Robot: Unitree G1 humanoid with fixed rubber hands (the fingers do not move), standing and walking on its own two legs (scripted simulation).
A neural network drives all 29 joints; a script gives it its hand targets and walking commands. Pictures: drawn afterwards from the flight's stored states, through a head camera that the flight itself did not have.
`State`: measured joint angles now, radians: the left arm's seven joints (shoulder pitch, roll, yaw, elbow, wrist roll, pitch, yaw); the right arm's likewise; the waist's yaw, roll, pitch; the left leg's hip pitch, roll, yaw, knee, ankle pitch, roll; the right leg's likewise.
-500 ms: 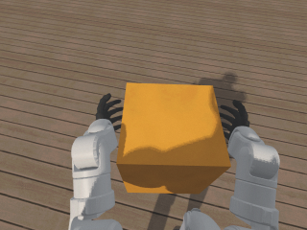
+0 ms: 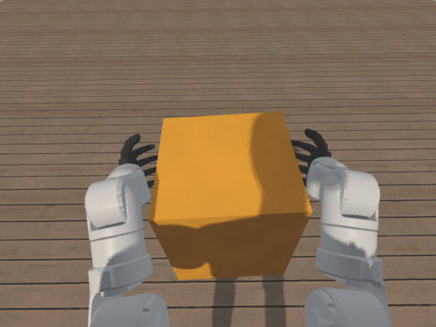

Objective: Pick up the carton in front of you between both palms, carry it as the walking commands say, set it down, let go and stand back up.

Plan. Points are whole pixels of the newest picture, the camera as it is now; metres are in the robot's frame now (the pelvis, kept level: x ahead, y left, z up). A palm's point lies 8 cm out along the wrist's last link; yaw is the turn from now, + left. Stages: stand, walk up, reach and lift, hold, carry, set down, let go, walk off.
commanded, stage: carry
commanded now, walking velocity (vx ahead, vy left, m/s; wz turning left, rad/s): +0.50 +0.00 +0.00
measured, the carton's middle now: (227, 200) +0.35 -0.01 +0.08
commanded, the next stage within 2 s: none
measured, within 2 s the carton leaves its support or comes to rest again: neither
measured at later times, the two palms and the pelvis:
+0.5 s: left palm (165, 121) +0.59 +0.13 +0.09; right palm (281, 115) +0.61 -0.17 +0.08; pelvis +0.34 -0.04 +0.01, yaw +4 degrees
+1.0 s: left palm (158, 73) +0.89 +0.18 +0.07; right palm (247, 69) +0.89 -0.12 +0.08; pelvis +0.66 +0.03 +0.00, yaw +0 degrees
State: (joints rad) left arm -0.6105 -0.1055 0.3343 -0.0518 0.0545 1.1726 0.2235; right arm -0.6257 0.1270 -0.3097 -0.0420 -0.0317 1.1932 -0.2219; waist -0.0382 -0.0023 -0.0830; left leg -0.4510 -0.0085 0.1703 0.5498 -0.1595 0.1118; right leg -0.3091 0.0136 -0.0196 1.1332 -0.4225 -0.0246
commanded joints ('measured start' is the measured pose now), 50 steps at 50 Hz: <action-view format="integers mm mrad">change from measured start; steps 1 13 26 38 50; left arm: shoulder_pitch -620 -225 294 386 350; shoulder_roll -762 -938 -898 -610 -738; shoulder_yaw -551 -785 -833 -818 -860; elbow -53 -197 -554 -569 -552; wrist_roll -172 -183 -222 -225 -219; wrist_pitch -9 -113 -77 -33 -38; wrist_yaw -16 -88 -129 -111 -98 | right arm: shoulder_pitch -615 -134 251 405 394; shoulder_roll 729 889 855 623 702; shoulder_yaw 553 690 848 800 785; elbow -98 -209 -602 -584 -555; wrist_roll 181 138 220 145 200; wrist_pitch -34 -136 -90 -49 -76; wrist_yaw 22 109 125 75 99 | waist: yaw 2 14 62 54 25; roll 29 141 -43 -125 120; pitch -352 -290 -349 -46 -342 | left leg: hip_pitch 523 725 -265 -165 552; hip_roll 314 209 104 103 386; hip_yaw -509 -163 -180 -6 -346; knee -264 -301 645 40 -236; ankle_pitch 27 538 -216 143 639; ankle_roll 86 21 -102 -133 77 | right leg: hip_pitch -370 -391 540 283 -215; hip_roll -71 -70 -376 -252 -86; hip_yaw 61 -120 252 -65 28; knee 91 -503 -821 -1002 105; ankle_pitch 109 324 634 465 -60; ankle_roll -7 43 -154 -91 35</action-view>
